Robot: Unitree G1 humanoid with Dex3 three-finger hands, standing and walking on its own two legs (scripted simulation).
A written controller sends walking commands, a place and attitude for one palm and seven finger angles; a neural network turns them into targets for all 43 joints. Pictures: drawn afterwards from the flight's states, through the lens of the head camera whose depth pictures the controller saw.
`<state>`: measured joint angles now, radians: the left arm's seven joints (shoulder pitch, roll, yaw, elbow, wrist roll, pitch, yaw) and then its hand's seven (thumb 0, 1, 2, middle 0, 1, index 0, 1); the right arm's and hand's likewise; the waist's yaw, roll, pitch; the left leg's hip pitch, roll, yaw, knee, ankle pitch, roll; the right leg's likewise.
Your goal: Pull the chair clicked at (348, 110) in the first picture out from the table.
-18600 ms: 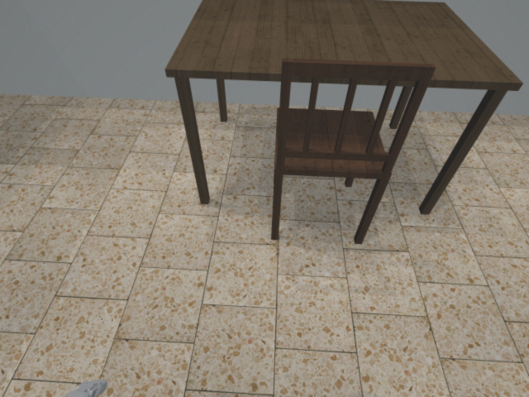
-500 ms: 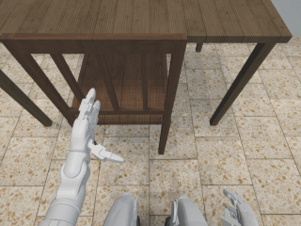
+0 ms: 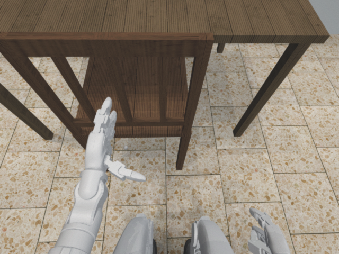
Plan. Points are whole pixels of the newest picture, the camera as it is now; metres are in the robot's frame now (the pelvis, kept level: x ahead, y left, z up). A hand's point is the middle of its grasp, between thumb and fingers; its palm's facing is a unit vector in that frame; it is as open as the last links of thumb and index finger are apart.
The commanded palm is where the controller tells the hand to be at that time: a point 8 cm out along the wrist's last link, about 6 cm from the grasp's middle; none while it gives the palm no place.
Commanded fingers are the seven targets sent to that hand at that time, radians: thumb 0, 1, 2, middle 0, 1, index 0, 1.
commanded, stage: aim the fingers beside a spindle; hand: left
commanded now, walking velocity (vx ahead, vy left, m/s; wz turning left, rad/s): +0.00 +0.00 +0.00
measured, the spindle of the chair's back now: (121, 93) +0.50 +0.15 +0.01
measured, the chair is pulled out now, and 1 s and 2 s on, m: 0.00 0.00 0.00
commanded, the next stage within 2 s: push the fingers through the gap in 0.80 s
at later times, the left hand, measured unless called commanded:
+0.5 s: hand (116, 141) +0.36 +0.14 +0.03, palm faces +0.04 -1.00 -0.05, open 17.0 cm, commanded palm +0.33 +0.17 +0.02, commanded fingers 0.00 -0.50 0.30 -0.06 -0.08 -0.06 -0.08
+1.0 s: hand (124, 147) +0.35 +0.12 +0.02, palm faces -0.01 -1.00 -0.02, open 17.0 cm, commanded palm +0.34 +0.18 +0.02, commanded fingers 0.00 -0.50 0.30 -0.06 -0.08 -0.06 -0.08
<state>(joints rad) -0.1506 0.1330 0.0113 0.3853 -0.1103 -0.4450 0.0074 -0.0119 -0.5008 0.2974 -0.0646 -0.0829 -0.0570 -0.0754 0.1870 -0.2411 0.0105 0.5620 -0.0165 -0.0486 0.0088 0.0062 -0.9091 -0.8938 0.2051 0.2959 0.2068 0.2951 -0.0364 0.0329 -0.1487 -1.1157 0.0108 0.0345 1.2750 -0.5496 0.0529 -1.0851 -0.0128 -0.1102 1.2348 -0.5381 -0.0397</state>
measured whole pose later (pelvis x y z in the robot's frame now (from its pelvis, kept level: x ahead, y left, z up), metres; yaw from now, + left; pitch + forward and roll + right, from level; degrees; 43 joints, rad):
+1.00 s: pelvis +0.00 +0.00 +0.00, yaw +0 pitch +22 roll -2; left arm -0.16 0.15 0.02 0.39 -0.13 -0.44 -0.01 -0.01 -0.50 0.30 -0.06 -0.08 -0.06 -0.08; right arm 0.18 -0.25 0.01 0.57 -0.01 -0.04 0.01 0.01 -0.91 -0.89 0.20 0.30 0.21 0.30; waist -0.03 0.04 -0.15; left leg -1.12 0.01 0.03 1.28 -0.55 0.05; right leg -1.08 -0.01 -0.12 1.23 -0.54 -0.05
